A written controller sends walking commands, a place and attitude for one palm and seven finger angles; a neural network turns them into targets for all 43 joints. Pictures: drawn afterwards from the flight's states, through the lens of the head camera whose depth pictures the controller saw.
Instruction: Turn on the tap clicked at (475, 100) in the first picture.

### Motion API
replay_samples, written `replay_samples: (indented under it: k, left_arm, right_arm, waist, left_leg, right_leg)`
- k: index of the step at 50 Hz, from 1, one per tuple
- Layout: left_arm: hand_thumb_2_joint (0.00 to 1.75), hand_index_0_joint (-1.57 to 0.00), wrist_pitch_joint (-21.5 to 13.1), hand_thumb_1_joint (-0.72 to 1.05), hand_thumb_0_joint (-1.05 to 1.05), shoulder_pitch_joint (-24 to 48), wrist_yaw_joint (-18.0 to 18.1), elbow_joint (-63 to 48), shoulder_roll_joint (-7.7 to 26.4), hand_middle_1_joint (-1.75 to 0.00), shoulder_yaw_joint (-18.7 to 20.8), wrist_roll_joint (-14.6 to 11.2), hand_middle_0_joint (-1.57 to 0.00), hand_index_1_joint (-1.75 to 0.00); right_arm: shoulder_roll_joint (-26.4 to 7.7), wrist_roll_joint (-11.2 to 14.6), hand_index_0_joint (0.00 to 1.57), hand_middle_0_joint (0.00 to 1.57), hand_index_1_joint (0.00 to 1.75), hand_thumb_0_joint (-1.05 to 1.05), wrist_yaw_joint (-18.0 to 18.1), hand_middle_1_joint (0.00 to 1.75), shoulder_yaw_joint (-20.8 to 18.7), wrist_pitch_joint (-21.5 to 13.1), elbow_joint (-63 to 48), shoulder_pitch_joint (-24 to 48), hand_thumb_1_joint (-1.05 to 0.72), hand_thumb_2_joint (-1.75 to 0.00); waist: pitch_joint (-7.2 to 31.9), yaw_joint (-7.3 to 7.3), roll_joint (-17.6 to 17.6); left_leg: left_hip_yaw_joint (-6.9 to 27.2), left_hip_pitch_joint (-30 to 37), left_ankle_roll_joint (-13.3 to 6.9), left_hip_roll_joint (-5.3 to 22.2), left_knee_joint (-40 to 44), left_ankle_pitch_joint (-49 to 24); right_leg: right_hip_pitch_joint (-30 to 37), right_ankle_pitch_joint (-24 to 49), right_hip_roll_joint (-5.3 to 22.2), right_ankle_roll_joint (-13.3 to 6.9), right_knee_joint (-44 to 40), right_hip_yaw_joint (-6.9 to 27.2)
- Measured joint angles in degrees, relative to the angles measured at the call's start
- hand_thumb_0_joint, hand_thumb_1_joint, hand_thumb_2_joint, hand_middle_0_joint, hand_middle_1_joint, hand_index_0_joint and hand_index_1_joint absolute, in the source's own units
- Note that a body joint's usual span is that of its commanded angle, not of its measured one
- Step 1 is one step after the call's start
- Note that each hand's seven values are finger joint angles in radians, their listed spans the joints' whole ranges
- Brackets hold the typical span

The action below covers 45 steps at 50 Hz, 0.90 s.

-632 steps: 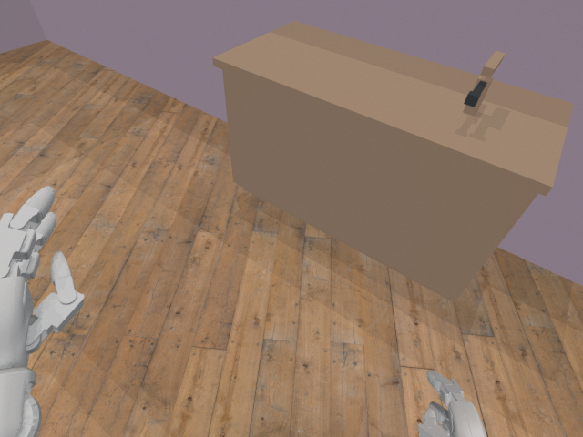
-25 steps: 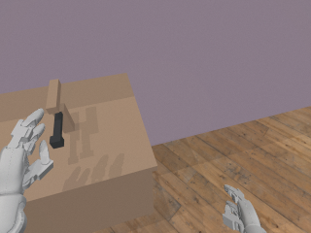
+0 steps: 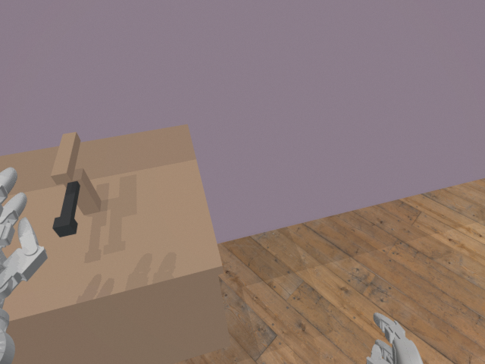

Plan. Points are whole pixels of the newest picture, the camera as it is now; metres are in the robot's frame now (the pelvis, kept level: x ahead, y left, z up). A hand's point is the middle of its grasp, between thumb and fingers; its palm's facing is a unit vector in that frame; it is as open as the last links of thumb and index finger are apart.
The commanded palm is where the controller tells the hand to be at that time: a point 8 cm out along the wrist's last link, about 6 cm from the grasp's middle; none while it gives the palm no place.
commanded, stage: turn the palm inward beside the body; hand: left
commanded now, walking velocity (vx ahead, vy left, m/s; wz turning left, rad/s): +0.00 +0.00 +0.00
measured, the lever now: (65, 225) +0.32 +0.36 +0.05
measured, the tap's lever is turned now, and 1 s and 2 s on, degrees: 0 0 0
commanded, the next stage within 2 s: reach beside the lever's end, fingers flat in 1.36 s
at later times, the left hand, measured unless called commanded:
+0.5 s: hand (28, 283) +0.18 +0.29 +0.14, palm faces +0.48 -0.86 -0.18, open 7.4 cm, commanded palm +0.12 +0.32 +0.16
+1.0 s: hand (27, 295) +0.16 +0.28 +0.14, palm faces +0.50 -0.86 -0.13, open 7.4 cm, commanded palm +0.10 +0.32 +0.15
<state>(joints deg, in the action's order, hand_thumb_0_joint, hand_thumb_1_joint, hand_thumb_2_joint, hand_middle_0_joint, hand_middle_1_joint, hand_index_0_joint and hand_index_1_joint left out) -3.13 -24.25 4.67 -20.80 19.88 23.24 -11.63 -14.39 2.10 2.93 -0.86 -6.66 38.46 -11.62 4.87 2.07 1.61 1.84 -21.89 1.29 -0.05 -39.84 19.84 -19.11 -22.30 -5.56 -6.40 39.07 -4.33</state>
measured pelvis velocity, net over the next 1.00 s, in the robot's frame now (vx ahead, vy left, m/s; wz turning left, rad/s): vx -0.02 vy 0.04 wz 0.03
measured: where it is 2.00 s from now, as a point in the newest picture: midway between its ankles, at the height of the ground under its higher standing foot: outside the picture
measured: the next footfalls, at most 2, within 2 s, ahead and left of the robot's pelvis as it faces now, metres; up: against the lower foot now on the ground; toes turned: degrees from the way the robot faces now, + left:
none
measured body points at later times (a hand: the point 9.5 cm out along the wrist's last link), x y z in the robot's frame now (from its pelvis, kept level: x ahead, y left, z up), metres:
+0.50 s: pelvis -0.01 +0.04 +0.00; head -0.02 +0.03 +0.45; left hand +0.15 +0.33 +0.15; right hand +0.20 -0.17 -0.07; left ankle +0.01 +0.14 -0.72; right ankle -0.02 -0.03 -0.72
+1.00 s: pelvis -0.02 +0.04 +0.01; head -0.04 +0.03 +0.46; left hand +0.13 +0.32 +0.15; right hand +0.19 -0.17 -0.06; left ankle +0.01 +0.14 -0.72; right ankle -0.02 -0.03 -0.72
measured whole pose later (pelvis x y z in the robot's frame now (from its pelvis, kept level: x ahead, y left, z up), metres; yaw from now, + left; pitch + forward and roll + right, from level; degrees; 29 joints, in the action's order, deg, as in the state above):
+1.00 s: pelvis -0.02 +0.04 +0.01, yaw +1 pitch -1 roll -1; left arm 4.5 -30.3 12.8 -28.9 12.0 10.8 -11.0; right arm -13.2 1.0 4.4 2.5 -10.5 37.0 -10.6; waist 3.0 3.8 2.4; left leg 1.9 -19.3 -1.8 -2.8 -37.5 17.1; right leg -15.7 -19.6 -2.7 -3.7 36.0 -4.6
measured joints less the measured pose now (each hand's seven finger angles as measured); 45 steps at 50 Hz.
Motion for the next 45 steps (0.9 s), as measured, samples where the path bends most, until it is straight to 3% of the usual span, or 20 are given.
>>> replay_samples:
  k: [6,15,25,32,45]
  left_arm:
    - [0.9,-0.21,2.86,0.89,0.01,-2.53,-0.1,-0.22,-2.01,-0.3,-1.87,-0.65,-0.21,-0.3]
    - [0.9,-0.21,-2.51,0.89,0.01,-5.26,3.0,-4.61,-4.06,-0.3,-6.71,1.2,-0.21,-0.3]
    - [0.9,-0.21,4.85,0.9,0.01,-3.97,4.82,-4.41,-6.02,-0.3,-9.44,1.09,-0.21,-0.3]
    - [0.9,-0.21,4.64,0.9,0.01,-5.08,6.47,-6.94,-6.75,-0.3,-11.95,2.62,-0.21,-0.3]
    - [0.9,-0.21,8.31,0.9,0.01,-6.12,7.6,-7.19,-7.85,-0.3,-12.22,0.91,-0.2,-0.3]
  right_arm:
    - [-1.25,0.34,0.2,0.2,0.3,0.01,1.15,0.3,-0.49,-1.32,-0.02,-0.89,-0.91,-0.9]
    - [0.39,-0.87,0.2,0.2,0.3,0.01,0.68,0.3,0.4,-4.48,-0.87,-0.25,-0.91,-0.9]
    - [1.88,-0.62,0.21,0.2,0.3,0.01,1.5,0.3,3.02,-3.96,-2.09,1.1,-0.91,-0.9]
    - [2.0,-1.3,0.21,0.2,0.3,0.01,1.01,0.3,3.64,-4.28,-2.45,1.6,-0.91,-0.9]
    - [1.43,-1.01,0.21,0.2,0.3,0.01,1.6,0.3,3.56,-3.41,-1.81,1.11,-0.91,-0.9]
  waist:
    - [-0.54,0.45,0.47]
    - [-0.11,0.89,-0.07]
    - [-0.81,1.85,0.74]
    - [-1.34,2.02,0.51]
    - [-1.89,1.92,0.57]
  left_leg:
    - [0.19,-0.02,-0.4,-0.57,0.12,0.17]
    - [-0.25,-0.91,-1.87,-1.76,0.11,-0.31]
    - [-0.19,0.52,-3.09,-2.72,1.14,-1.54]
    - [-0.32,0.98,-3.45,-3.01,1.25,-1.93]
    - [-0.09,2.33,-3.4,-2.96,2.18,-2.59]
  right_leg:
    - [0.28,-0.04,0.55,0.5,-0.45,-0.2]
    - [-0.62,0.23,1.77,1.28,-0.15,0.1]
    - [1.19,1.46,2.75,2.56,-1.57,0.0]
    - [1.71,1.91,3.07,2.99,-1.76,0.09]
    - [3.19,2.59,3.0,2.96,-2.87,-0.11]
